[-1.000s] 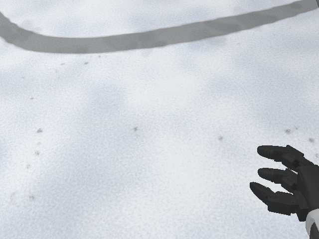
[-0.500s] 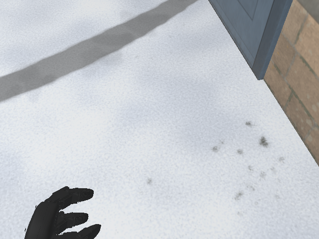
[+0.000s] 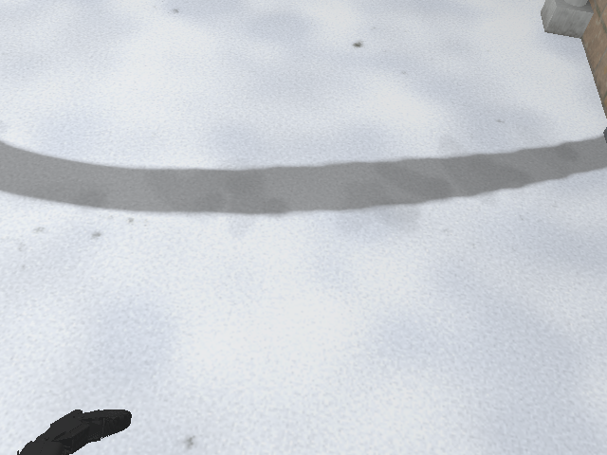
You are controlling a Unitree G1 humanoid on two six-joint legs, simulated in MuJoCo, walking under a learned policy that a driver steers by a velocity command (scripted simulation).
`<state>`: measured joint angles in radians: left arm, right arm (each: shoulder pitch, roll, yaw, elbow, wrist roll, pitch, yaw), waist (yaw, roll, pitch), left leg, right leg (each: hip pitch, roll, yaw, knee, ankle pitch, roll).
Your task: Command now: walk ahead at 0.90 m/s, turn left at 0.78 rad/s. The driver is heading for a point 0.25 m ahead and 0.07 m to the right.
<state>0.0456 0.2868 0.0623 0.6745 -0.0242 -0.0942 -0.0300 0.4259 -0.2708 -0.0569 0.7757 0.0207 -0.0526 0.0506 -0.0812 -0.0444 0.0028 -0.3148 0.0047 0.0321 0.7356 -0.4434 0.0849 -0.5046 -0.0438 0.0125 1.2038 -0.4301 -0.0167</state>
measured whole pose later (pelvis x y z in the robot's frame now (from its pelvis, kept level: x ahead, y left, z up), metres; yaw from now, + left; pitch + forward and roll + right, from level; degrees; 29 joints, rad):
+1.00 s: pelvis +0.35 +0.07 +0.02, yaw +11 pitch -1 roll -1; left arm 0.13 0.24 0.02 0.96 0.01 0.00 0.01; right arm 0.21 -0.21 -0.02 0.85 -0.01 -0.02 -0.03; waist 0.01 0.00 0.03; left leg -0.24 -0.01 -0.04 0.55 -0.30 0.00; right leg -0.28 0.00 -0.01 0.52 -0.23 0.00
